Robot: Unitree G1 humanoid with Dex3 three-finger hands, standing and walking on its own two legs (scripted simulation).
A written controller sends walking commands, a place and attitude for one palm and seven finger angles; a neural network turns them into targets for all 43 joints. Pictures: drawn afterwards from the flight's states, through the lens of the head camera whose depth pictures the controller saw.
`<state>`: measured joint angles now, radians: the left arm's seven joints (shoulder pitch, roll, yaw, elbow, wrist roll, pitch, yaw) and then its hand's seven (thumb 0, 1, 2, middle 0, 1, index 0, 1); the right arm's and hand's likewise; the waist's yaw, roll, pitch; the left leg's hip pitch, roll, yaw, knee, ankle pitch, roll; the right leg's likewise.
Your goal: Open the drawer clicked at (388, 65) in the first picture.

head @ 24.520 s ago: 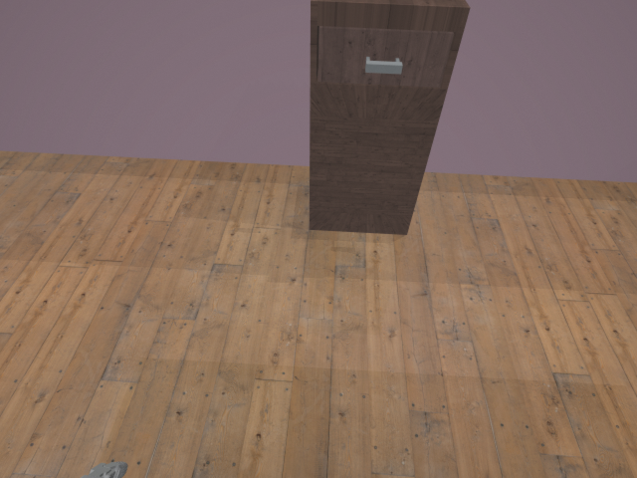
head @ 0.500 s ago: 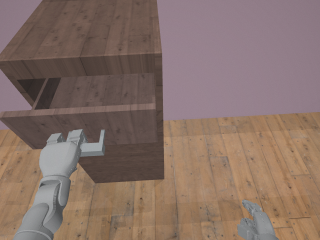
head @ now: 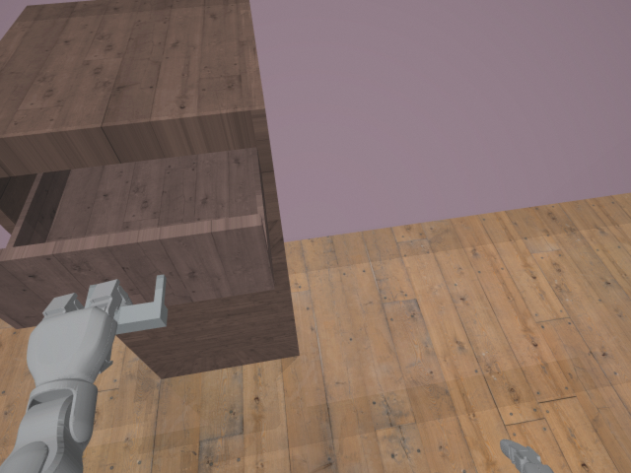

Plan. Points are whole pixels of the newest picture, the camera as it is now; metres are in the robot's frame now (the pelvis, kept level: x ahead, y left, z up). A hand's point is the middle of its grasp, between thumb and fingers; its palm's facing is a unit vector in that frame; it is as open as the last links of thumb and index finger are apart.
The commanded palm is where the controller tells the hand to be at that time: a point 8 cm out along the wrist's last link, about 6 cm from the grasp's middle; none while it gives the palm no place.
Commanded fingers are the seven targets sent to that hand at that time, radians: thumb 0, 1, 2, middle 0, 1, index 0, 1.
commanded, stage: pull the drawer open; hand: left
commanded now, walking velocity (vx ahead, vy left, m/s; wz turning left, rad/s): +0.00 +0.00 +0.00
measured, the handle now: (125, 303) +0.32 +0.27 +0.02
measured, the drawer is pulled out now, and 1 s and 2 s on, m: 0.15 0.28 0.28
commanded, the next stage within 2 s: open the thumb to release the handle in 1.26 s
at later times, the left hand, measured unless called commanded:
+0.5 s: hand (85, 428) +0.18 +0.28 +0.00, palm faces -0.02 -0.10 -0.99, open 6.1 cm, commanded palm +0.13 +0.28 +0.06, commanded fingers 0.00 0.90 0.90 -0.40 -1.35 -0.40 -1.35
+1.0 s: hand out of the picture +0.13 +0.27 +0.00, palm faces -0.04 -0.08 -1.00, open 6.3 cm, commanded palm +0.08 +0.26 +0.06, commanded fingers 0.00 0.90 0.90 -0.40 -1.35 -0.40 -1.35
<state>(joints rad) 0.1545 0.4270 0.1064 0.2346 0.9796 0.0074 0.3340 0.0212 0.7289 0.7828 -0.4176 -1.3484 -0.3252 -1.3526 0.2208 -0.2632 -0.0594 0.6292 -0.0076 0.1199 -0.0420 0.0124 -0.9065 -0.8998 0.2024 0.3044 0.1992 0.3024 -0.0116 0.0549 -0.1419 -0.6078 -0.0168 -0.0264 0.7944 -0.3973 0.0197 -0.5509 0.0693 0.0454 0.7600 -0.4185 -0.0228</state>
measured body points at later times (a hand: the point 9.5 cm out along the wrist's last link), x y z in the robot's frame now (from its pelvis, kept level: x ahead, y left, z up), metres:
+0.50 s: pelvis +0.02 +0.01 -0.01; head +0.05 +0.00 +0.44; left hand +0.17 +0.28 +0.06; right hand +0.25 -0.19 -0.09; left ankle -0.01 +0.11 -0.71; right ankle -0.03 -0.11 -0.71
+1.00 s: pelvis +0.01 +0.00 -0.02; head +0.04 -0.01 +0.43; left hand +0.13 +0.27 +0.06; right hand +0.22 -0.22 -0.11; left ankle -0.01 +0.11 -0.71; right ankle -0.03 -0.11 -0.71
